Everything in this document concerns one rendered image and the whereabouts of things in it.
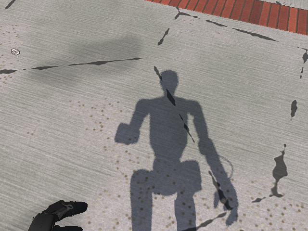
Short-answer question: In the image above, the left robot hand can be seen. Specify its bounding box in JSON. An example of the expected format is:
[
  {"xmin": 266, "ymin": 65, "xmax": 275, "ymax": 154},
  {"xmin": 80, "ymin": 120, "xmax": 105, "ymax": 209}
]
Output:
[{"xmin": 28, "ymin": 200, "xmax": 88, "ymax": 231}]

